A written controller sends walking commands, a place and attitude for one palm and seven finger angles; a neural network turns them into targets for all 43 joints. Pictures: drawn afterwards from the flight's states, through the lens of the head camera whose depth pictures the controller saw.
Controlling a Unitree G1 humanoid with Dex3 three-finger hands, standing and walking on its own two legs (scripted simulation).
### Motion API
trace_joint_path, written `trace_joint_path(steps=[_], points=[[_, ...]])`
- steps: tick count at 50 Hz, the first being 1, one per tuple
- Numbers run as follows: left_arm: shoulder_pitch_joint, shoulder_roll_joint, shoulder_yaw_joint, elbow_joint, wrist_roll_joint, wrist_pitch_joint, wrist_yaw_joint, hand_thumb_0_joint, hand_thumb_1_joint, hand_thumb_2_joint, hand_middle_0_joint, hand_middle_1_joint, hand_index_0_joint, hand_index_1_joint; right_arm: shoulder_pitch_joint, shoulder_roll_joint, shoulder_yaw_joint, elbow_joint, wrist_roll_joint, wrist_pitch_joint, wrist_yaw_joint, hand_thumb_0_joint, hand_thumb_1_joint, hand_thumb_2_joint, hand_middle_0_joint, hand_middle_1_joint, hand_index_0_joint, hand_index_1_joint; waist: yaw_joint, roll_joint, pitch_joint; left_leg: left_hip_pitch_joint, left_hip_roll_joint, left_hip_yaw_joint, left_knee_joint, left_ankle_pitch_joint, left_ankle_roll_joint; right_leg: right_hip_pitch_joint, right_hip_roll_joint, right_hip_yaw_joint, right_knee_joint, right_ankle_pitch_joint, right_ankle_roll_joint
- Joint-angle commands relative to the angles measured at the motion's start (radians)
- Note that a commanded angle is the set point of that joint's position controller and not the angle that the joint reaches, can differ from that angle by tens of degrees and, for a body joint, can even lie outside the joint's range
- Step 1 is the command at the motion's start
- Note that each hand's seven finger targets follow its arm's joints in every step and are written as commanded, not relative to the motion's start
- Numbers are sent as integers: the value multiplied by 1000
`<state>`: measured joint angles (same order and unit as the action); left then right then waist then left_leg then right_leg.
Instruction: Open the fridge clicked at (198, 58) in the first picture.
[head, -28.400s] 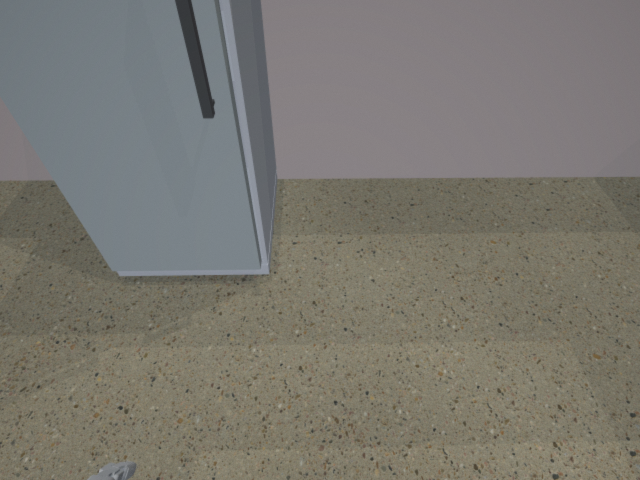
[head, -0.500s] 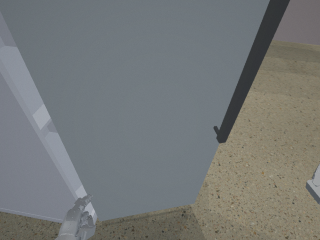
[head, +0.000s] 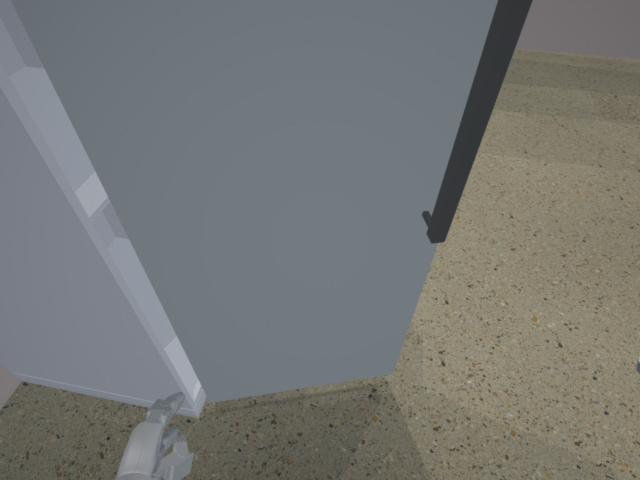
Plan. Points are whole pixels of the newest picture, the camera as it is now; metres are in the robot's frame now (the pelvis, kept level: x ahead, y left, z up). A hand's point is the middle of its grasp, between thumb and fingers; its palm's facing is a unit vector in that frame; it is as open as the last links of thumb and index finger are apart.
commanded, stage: step back with the hand held close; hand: right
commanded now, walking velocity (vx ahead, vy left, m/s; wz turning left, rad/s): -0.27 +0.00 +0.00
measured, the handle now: (472, 96) +0.52 -0.18 +0.25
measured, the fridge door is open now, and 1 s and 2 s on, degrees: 70 70 70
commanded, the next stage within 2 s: stop stepping back and stand still in 0.62 s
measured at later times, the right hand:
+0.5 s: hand out of the picture +0.11 -0.27 +0.17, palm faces +0.55 +0.75 -0.37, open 7.4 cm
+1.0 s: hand out of the picture -0.02 -0.30 +0.17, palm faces +0.55 +0.78 -0.30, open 7.4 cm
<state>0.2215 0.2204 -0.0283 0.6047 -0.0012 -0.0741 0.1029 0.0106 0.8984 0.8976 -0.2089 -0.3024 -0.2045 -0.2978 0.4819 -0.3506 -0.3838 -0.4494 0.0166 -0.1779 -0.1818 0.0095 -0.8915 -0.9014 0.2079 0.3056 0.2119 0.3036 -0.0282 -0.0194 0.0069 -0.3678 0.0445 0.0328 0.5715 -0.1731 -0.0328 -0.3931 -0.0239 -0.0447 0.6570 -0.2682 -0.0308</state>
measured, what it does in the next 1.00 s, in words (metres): walks backwards: left foot, then right foot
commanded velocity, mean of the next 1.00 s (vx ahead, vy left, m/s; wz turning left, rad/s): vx -0.19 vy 0.03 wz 0.07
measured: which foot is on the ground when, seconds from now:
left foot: down 0.00-0.50, up 0.52-0.60, down 0.62-0.82, up 0.84-1.00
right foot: down 0.00-0.64, up 0.66-0.80, down 0.82-1.00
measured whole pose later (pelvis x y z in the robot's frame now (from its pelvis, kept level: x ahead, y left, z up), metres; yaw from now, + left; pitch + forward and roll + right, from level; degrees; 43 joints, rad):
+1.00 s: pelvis -0.21 -0.02 +0.01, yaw -4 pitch -3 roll +3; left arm 0.20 0.15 -0.04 0.63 0.01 -0.14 0.05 0.01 0.90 0.90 -0.21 -0.30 -0.21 -0.30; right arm 0.47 -0.36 -0.39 -0.51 0.03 -0.13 -0.18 0.01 -0.89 -0.90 0.20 0.30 0.21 0.30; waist -0.02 0.05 0.01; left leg -0.46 -0.04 0.03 1.04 -0.40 -0.03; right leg -0.31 -0.07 -0.10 0.56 -0.21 -0.03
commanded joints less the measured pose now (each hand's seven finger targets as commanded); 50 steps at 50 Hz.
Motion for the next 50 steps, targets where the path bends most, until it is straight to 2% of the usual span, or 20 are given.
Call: trace_joint_path(steps=[1,10,13,18,22,25,29,30,31,32,33,34,36,37,39,41,42,43,45,50], points=[[-104,130,58,-148,11,-73,20,0,900,900,-200,-300,-200,-300,-83,-220,-135,-226,1,-85,-28,0,-900,-900,200,300,200,300,19,-23,-73,59,57,-117,-132,-211,60,-85,-69,118,-211,-244,-22],[-104,149,72,-169,9,-106,18,0,900,900,-200,-300,-200,-300,-31,-222,-174,-231,-19,-122,-23,0,-900,-900,200,300,200,300,10,-107,-82,285,-39,-84,39,-83,31,-325,-115,185,-308,-425,-59],[-100,146,73,-161,14,-104,14,0,900,900,-200,-300,-200,-300,-58,-212,-165,-227,-23,-128,-19,0,-900,-900,200,300,200,300,19,-45,-24,188,-2,-185,-33,-189,55,-350,-83,145,-209,-476,-54],[-86,123,69,-124,22,-97,7,0,900,900,-200,-300,-200,-300,-104,-220,-147,-255,-2,-121,-26,0,-900,-900,200,300,200,300,25,76,-68,-77,96,-265,-162,-264,98,-84,-35,98,-49,-304,-9],[-103,135,72,-137,21,-92,15,0,900,900,-200,-300,-200,-300,-110,-217,-157,-275,-5,-123,-28,0,-900,-900,200,300,200,300,25,-32,-84,-19,24,-173,-23,-298,64,-171,-97,171,-164,-419,-46],[-132,135,88,-152,22,-88,16,0,900,900,-200,-300,-200,-300,-112,-240,-199,-314,-5,-123,-18,0,-900,-900,200,300,200,300,9,-211,-137,190,-92,-39,344,-216,43,-366,-214,265,-346,-509,-89],[-156,107,103,-148,14,-115,-4,0,900,900,-200,-300,-200,-300,-8,-244,-213,-315,41,-119,-1,0,-900,-900,200,300,200,300,-4,-225,-146,118,-96,1,294,-382,67,-235,-221,116,-325,-361,-22],[-158,106,105,-155,6,-117,-3,0,900,900,-200,-300,-200,-300,23,-250,-221,-283,46,-118,1,0,-900,-900,200,300,200,300,-1,-187,-111,68,-51,-68,119,-402,91,-201,-197,82,-238,-363,2],[-164,84,96,-160,6,-110,-6,0,900,900,-200,-300,-200,-300,21,-254,-207,-292,44,-121,2,0,-900,-900,200,300,200,300,5,-16,-62,-88,62,-302,-156,-517,159,-135,-98,21,-14,-339,58],[-151,75,96,-139,2,-94,-13,0,900,900,-200,-300,-200,-300,-33,-296,-209,-313,30,-106,-7,0,-900,-900,200,300,200,300,-5,254,-57,-356,312,-708,-449,-722,253,-7,33,-18,425,-241,113],[-168,82,95,-81,36,-61,-27,0,900,900,-200,-300,-200,-300,-73,-290,-178,-272,30,-53,-17,0,-900,-900,200,300,200,300,-1,270,0,-441,343,-687,-541,-695,260,-24,18,69,684,-180,104],[-146,62,74,-83,45,-44,-28,0,900,900,-200,-300,-200,-300,-118,-280,-177,-283,23,-27,-13,0,-900,-900,200,300,200,300,18,288,22,-391,271,-541,-492,-577,207,-55,4,77,675,-164,94],[-126,56,62,-97,33,-49,-19,0,900,900,-200,-300,-200,-300,-160,-258,-154,-292,14,-33,3,0,-900,-900,200,300,200,300,16,311,-13,-239,164,-362,-354,-217,157,45,-4,20,384,-182,76],[-134,80,63,-106,20,-59,-10,0,900,900,-200,-300,-200,-300,-170,-247,-134,-270,15,-34,1,0,-900,-900,200,300,200,300,6,295,-28,-200,173,-369,-298,-146,149,106,-10,23,221,-243,53],[-102,108,55,-75,21,-71,8,0,900,900,-200,-300,-200,-300,-239,-219,-104,-230,9,-40,-5,0,-900,-900,200,300,200,300,30,54,-70,-137,114,-308,-169,-166,90,212,7,-18,-151,-203,15],[-102,153,59,-116,17,-94,23,0,900,900,-200,-300,-200,-300,-256,-187,-96,-238,3,-60,-12,0,-900,-900,200,300,200,300,29,-338,-73,-122,-69,-83,272,-225,1,105,-318,307,-413,-295,-113],[-115,142,81,-129,15,-101,29,0,900,900,-200,-300,-200,-300,-243,-216,-116,-241,-2,-66,-15,0,-900,-900,200,300,200,300,26,-234,-120,-120,-102,-56,471,-262,-12,90,-328,263,-406,-159,-113],[-101,134,86,-119,2,-113,7,0,900,900,-200,-300,-200,-300,-148,-183,-91,-215,11,-71,7,0,-900,-900,200,300,200,300,34,-210,-139,-138,-105,-81,605,-260,-7,56,-342,286,-442,-359,-103],[-122,122,85,-127,4,-132,-29,0,900,900,-200,-300,-200,-300,-182,-197,-100,-353,11,-65,14,0,-900,-900,200,300,200,300,38,-152,-72,-193,-63,-97,661,-222,-7,53,-322,294,-441,-362,-111],[-152,103,53,-139,15,-117,-35,0,900,900,-200,-300,-200,-300,-87,-219,-88,-352,18,-20,-15,0,-900,-900,200,300,200,300,16,-251,-29,61,-101,78,238,-287,30,17,-237,140,-577,-442,11]])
